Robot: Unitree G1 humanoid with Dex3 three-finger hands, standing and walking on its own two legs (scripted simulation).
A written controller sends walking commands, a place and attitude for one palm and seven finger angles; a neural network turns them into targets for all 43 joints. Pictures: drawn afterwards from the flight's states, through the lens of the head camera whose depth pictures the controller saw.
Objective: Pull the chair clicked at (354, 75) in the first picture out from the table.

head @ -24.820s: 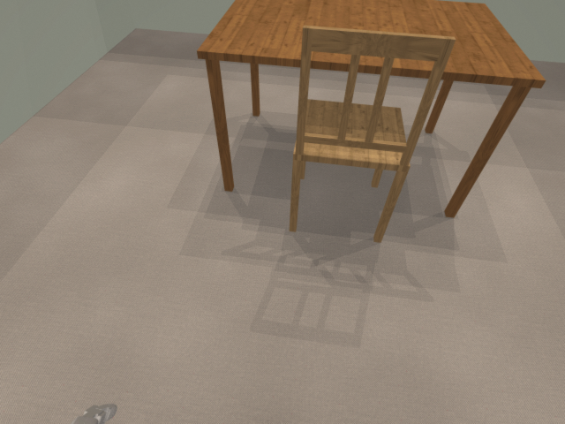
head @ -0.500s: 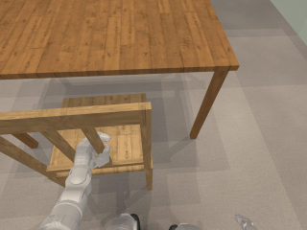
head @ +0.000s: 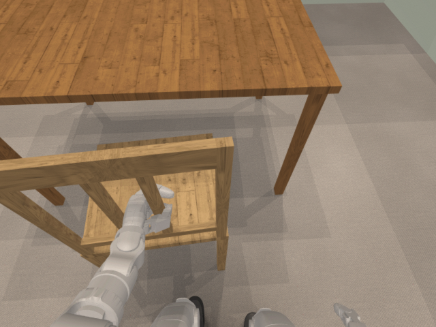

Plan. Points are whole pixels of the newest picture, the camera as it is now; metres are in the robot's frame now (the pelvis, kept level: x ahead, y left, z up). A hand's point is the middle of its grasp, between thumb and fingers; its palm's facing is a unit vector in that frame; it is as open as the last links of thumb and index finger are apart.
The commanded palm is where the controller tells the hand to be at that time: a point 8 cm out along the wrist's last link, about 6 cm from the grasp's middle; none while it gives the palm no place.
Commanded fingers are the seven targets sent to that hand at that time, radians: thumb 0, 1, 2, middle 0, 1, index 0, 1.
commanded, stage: step backward, pulling the chair out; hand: left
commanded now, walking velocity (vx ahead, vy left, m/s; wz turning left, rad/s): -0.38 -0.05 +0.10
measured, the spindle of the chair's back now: (113, 212) +0.34 +0.24 -0.07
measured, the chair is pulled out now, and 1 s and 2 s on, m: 0.16 0.22 0.43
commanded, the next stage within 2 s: none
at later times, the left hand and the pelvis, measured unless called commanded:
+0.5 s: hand (164, 219) +0.32 +0.12 -0.06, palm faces -0.04 -0.98 -0.17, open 5.5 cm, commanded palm +0.30 +0.18 -0.06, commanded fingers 0.00 0.90 0.90 -0.50 -1.45 -0.50 -1.45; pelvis -0.01 +0.00 +0.00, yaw +1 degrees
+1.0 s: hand (158, 248) +0.26 +0.13 -0.06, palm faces +0.01 -0.99 -0.16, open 5.5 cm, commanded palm +0.25 +0.18 -0.06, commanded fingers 0.00 0.90 0.90 -0.50 -1.45 -0.50 -1.45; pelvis -0.05 -0.01 +0.01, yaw +2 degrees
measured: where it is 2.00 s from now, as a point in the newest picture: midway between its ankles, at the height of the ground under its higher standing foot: outside the picture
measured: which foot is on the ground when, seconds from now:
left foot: down 0.00-0.14, up 0.16-0.30, down 0.32-1.00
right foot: down 0.00-0.84, up 0.86-0.98, down 1.00-1.00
